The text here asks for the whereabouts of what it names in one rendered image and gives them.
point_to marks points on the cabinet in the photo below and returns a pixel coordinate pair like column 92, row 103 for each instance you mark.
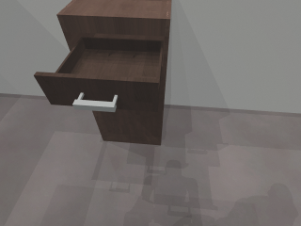
column 123, row 19

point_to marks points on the drawer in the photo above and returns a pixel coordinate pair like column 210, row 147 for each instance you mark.
column 104, row 67

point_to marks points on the handle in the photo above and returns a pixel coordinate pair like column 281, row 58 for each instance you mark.
column 90, row 105

